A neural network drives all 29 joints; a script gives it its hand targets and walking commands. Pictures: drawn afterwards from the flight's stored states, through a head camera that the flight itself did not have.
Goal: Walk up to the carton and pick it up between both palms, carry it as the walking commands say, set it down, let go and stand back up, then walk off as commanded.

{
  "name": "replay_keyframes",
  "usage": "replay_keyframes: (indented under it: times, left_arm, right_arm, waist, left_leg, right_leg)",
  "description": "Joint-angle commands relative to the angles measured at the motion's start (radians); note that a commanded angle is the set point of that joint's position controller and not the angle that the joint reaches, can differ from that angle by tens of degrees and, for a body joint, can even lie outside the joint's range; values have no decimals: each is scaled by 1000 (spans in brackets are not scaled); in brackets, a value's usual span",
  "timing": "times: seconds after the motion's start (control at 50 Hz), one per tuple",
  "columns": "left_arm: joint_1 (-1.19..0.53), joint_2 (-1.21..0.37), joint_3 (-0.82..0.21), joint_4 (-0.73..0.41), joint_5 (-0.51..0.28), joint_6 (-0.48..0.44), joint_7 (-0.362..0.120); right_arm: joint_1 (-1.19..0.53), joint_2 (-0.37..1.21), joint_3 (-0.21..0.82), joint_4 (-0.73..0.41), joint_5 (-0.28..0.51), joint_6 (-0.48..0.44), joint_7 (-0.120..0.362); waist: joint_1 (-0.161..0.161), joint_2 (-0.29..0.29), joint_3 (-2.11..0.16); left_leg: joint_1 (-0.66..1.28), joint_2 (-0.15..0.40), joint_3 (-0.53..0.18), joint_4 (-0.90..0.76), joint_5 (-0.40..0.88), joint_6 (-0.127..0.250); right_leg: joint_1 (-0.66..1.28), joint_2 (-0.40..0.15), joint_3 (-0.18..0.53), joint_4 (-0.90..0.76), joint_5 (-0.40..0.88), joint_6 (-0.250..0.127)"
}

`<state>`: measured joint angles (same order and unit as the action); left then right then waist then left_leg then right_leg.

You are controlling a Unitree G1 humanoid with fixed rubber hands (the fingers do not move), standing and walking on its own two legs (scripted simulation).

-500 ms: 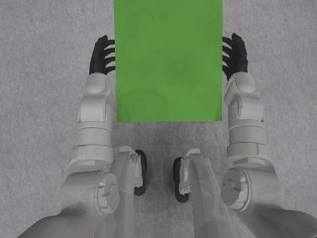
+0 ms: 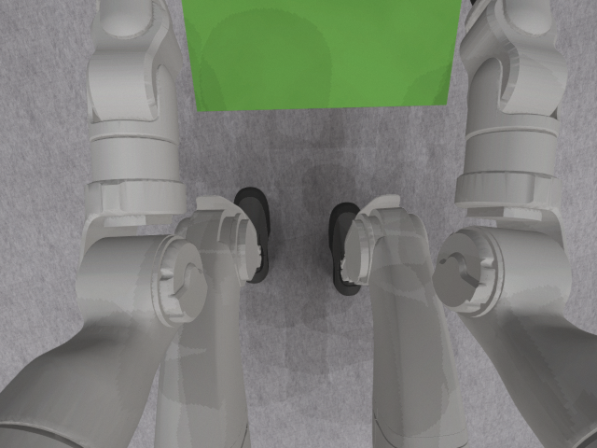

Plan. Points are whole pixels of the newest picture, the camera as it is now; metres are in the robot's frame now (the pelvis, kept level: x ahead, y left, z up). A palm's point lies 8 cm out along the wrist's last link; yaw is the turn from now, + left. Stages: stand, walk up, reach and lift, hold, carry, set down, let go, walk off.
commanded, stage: set down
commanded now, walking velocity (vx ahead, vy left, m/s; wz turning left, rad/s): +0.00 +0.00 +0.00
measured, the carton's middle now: out of the picture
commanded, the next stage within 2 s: none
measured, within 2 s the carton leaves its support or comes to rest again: rests again in 1.64 s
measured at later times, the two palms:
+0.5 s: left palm out of the picture +0.56 +0.15 -0.22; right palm out of the picture +0.56 -0.16 -0.21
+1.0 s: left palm out of the picture +0.59 +0.15 -0.29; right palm out of the picture +0.58 -0.17 -0.28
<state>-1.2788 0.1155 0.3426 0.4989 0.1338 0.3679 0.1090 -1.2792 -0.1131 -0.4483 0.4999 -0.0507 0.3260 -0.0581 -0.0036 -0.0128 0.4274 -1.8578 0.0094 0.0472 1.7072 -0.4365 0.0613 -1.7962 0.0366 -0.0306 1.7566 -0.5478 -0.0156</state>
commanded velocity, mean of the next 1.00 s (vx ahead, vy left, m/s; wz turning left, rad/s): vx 0.00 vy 0.00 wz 0.00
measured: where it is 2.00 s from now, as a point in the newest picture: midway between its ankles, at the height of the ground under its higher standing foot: (299, 258)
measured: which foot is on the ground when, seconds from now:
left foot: down 0.00-1.00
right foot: down 0.00-1.00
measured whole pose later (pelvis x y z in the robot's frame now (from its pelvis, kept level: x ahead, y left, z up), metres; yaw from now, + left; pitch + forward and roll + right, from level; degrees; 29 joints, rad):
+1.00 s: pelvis +0.03 +0.00 -0.09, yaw -1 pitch +37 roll -1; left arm -1.55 0.26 0.31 0.79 0.03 0.31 0.10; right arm -1.46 -0.21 -0.39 0.66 0.01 0.29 -0.09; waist 0.00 0.01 0.52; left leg -2.12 0.01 0.05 2.06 -0.58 0.06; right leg -2.05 0.05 -0.03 2.11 -0.70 -0.02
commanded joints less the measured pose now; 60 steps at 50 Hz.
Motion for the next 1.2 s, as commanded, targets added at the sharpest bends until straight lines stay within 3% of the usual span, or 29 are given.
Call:
replay_keyframes:
  times: [0.0,0.02,0.04,0.08,0.16,0.2,0.22,0.24,0.26,0.3,0.5,0.52,0.58,0.6,0.66,0.68,0.7,0.74,0.78,0.8,0.82,0.84,0.86,0.92,0.96,1.02,1.04,1.14,1.18]
  left_arm:
    - [-829,-708,-621,-297,-265,-46,-182]
    - [-792,-698,-599,-166,-266,-25,-181]
    - [-841,-717,-664,-224,-301,-20,-182]
    - [-932,-717,-633,-214,-305,-9,-183]
    - [-954,-728,-537,-70,-263,-9,-188]
    - [-1002,-725,-520,-5,-235,-8,-198]
    - [-971,-725,-536,5,-249,-17,-199]
    - [-891,-760,-483,96,-208,-11,-202]
    - [-894,-754,-474,132,-198,-19,-205]
    - [-826,-766,-407,211,-157,-26,-229]
    - [-975,-738,-582,-65,-273,-68,-208]
    - [-909,-733,-576,3,-270,-65,-203]
    - [-919,-692,-560,27,-282,-72,-195]
    - [-890,-687,-557,59,-275,-77,-201]
    - [-811,-663,-498,165,-246,-84,-214]
    - [-807,-669,-486,162,-244,-90,-219]
    - [-874,-651,-500,113,-265,-103,-219]
    - [-896,-626,-494,98,-268,-111,-214]
    - [-861,-626,-499,131,-275,-119,-215]
    - [-888,-629,-510,110,-280,-124,-209]
    - [-920,-607,-512,126,-294,-118,-208]
    - [-814,-639,-478,223,-274,-112,-218]
    - [-847,-633,-510,205,-292,-112,-221]
    - [-884,-611,-491,176,-292,-123,-211]
    - [-868,-578,-497,207,-311,-130,-209]
    - [-859,-612,-507,235,-321,-128,-216]
    - [-865,-582,-485,204,-315,-135,-210]
    - [-906,-568,-509,214,-341,-140,-200]
    - [-919,-575,-522,206,-368,-137,-203]
  right_arm:
    - [-799,704,731,-180,231,22,227]
    - [-794,665,718,-99,218,36,216]
    - [-815,711,751,-149,256,39,215]
    - [-954,672,740,-209,231,40,205]
    - [-970,655,671,-41,187,49,221]
    - [-950,648,625,65,151,51,230]
    - [-937,692,639,74,162,44,239]
    - [-931,668,609,105,156,34,249]
    - [-913,659,597,143,134,33,264]
    - [-831,709,552,233,101,32,291]
    - [-924,644,689,5,195,-13,299]
    - [-892,618,682,61,193,-13,295]
    - [-948,599,698,19,225,-29,275]
    - [-859,615,678,127,189,-20,277]
    - [-865,597,673,125,198,-37,278]
    - [-887,626,699,107,203,-41,280]
    - [-882,610,686,136,203,-36,278]
    - [-871,599,687,136,207,-42,274]
    - [-862,579,685,147,217,-47,271]
    - [-880,569,707,120,224,-53,272]
    - [-888,566,681,147,210,-50,263]
    - [-905,536,688,137,209,-55,264]
    - [-884,538,670,140,199,-56,267]
    - [-880,517,674,174,213,-63,275]
    - [-840,552,690,186,220,-61,269]
    - [-939,494,703,110,239,-84,267]
    - [-941,496,712,118,239,-76,272]
    - [-896,526,714,169,252,-77,256]
    - [-884,486,683,178,233,-76,257]
  waist:
    - [-9,3,-2505]
    - [-30,-26,-2383]
    - [-6,18,-2375]
    - [-28,25,-2336]
    - [3,12,-1992]
    - [-6,28,-1881]
    - [-17,-18,-1865]
    - [30,31,-1718]
    - [5,1,-1669]
    - [15,-13,-1520]
    - [-23,73,-1890]
    - [-19,83,-1841]
    - [-3,68,-1778]
    - [-18,30,-1664]
    - [15,17,-1518]
    - [55,8,-1539]
    - [18,-23,-1562]
    - [54,-25,-1527]
    - [29,2,-1523]
    - [45,-5,-1545]
    - [3,-11,-1488]
    - [34,-12,-1429]
    - [-13,-1,-1436]
    - [14,16,-1418]
    - [17,-35,-1389]
    - [17,10,-1394]
    - [48,7,-1399]
    - [36,12,-1417]
    - [5,5,-1414]
  left_leg:
    - [1125,-134,-77,62,501,-46]
    - [1051,-135,-85,48,396,-39]
    - [1108,-121,-93,74,508,-39]
    - [1072,-122,-89,89,458,-47]
    - [868,-119,-75,88,283,-26]
    - [819,-113,-57,106,214,-42]
    - [830,-112,-80,97,215,-26]
    - [766,-114,-64,101,213,-30]
    - [770,-105,-75,105,186,-25]
    - [696,-108,-78,104,151,-15]
    - [1127,-100,-152,257,652,-28]
    - [1136,-88,-156,254,664,-31]
    - [1054,-92,-150,267,627,-22]
    - [973,-97,-148,266,586,-25]
    - [844,-93,-126,283,541,-14]
    - [832,-95,-121,297,555,-9]
    - [790,-92,-112,296,503,-14]
    - [736,-94,-103,301,510,-19]
    - [810,-84,-115,328,567,-14]
    - [803,-93,-112,325,571,-15]
    - [796,-87,-124,340,550,-11]
    - [761,-99,-123,330,529,-12]
    - [789,-91,-131,349,545,-15]
    - [832,-84,-151,366,588,-11]
    - [785,-81,-128,390,591,-8]
    - [804,-87,-134,407,597,-11]
    - [829,-89,-142,420,624,-6]
    - [806,-85,-119,441,616,-14]
    - [798,-92,-133,435,610,-15]
  right_leg:
    - [619,89,-12,-46,449,4]
    - [621,89,-24,-43,358,10]
    - [610,92,-12,-26,424,8]
    - [576,88,-12,-26,384,5]
    - [407,76,1,-13,240,4]
    - [355,70,16,-25,179,-16]
    - [326,77,-15,2,177,-3]
    - [243,71,13,-8,150,-11]
    - [220,73,1,-5,122,-11]
    - [172,70,1,3,96,-8]
    - [110,72,-15,109,315,-4]
    - [74,62,-11,102,298,1]
    - [85,62,-3,116,303,3]
    - [69,67,0,114,286,-6]
    - [44,63,14,124,292,3]
    - [71,59,26,135,315,11]
    - [148,60,17,151,324,11]
    - [144,57,26,167,346,9]
    - [93,56,30,171,351,11]
    - [103,55,17,180,357,11]
    - [77,55,29,177,334,6]
    - [62,51,15,194,317,8]
    - [52,55,18,192,316,3]
    - [-25,47,21,220,301,-1]
    - [17,45,29,225,338,5]
    - [-6,40,19,251,320,0]
    - [-23,36,32,249,316,-2]
    - [0,44,35,254,347,-6]
    - [-8,36,15,279,331,-8]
